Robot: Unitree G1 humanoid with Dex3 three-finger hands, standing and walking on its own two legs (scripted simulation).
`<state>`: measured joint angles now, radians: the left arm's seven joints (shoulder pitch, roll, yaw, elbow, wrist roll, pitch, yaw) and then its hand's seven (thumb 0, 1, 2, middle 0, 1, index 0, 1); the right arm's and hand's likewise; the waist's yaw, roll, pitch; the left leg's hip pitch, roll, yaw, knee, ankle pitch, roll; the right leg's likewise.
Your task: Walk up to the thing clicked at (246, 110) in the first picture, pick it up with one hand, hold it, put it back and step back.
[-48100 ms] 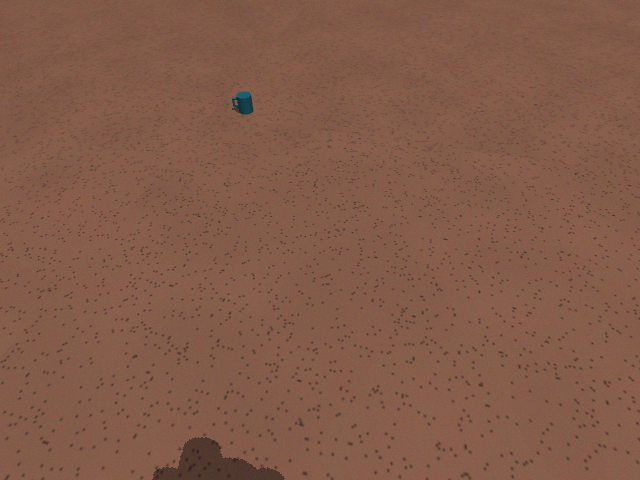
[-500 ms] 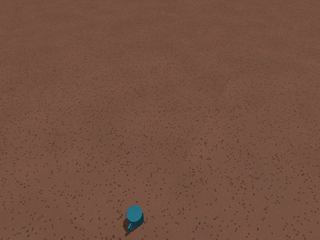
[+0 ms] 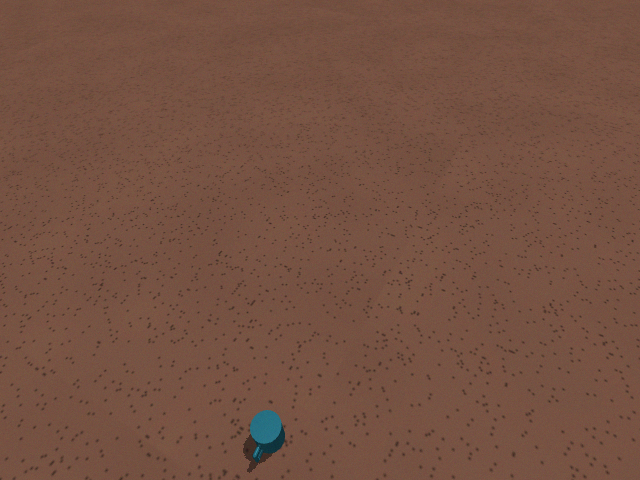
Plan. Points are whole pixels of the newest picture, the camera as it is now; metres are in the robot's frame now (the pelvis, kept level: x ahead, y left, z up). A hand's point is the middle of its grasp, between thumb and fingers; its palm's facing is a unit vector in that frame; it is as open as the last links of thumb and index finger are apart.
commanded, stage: stand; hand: left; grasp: from above
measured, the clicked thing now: (265, 437) +0.36 +0.21 -0.73
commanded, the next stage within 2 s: step back in 1.02 s
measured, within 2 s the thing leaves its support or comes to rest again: neither
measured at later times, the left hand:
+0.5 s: hand out of the picture +0.08 +0.25 -0.16, palm faces +0.03 -0.94 -0.33, open 7.4 cm
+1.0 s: hand out of the picture +0.06 +0.25 -0.16, palm faces +0.01 -0.94 -0.34, open 7.4 cm
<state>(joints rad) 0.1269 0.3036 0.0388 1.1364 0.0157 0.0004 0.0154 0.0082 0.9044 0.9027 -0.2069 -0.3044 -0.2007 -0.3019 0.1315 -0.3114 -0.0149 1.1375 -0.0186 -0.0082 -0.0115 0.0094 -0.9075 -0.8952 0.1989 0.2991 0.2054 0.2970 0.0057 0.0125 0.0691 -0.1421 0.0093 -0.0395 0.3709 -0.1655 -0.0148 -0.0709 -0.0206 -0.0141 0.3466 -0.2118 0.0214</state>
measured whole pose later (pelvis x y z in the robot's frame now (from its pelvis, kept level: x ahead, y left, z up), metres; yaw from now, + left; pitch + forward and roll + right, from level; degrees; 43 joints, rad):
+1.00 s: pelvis +0.00 +0.00 +0.00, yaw +0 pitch -3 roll +0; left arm 0.14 0.33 0.02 1.13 0.01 0.00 0.00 0.01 0.90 0.90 -0.21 -0.30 -0.20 -0.30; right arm 0.12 -0.33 -0.01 1.16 -0.01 -0.01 0.00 0.01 -0.91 -0.90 0.20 0.30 0.21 0.30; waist 0.00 0.00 0.06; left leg -0.14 0.00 -0.05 0.34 -0.14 -0.01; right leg -0.07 -0.03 -0.02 0.33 -0.20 0.02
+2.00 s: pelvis -0.20 +0.03 -0.01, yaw -2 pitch -1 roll +2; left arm 0.18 0.35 0.09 0.85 0.04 0.05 0.01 0.01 0.90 0.90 -0.21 -0.30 -0.20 -0.30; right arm 0.19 -0.42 -0.05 0.90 0.00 0.04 -0.01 0.01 -0.91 -0.90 0.20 0.30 0.21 0.30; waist 0.01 0.02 0.12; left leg -0.45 -0.13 -0.16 1.11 -0.44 -0.01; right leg -0.31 -0.01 0.03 0.56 -0.23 -0.02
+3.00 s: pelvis -0.55 +0.03 -0.03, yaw +2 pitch -3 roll +3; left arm 0.08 0.41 0.09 0.74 0.03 0.08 0.02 0.01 0.90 0.90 -0.21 -0.30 -0.20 -0.30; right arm 0.23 -0.34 -0.04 0.92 -0.03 0.02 -0.03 0.01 -0.91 -0.90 0.20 0.30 0.21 0.30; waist 0.01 -0.10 0.21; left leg -0.23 -0.09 0.01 0.62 -0.34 0.02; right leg -0.44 -0.09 0.00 0.72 -0.24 -0.01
